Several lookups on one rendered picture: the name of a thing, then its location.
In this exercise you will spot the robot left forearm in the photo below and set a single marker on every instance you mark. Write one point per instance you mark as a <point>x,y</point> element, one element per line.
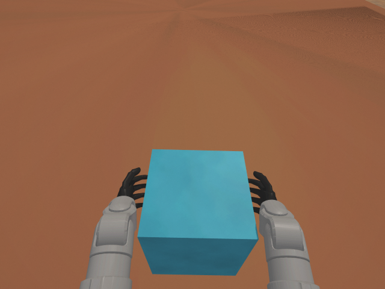
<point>112,247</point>

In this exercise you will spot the left robot hand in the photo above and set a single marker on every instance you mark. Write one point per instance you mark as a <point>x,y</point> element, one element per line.
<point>128,187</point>

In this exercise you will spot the right robot hand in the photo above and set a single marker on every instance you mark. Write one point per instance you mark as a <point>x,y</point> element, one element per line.
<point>265,192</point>

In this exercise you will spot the robot right forearm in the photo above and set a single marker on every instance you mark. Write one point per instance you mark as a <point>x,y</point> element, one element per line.
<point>285,248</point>

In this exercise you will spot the carton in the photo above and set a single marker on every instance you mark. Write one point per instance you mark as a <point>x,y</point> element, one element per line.
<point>197,216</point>

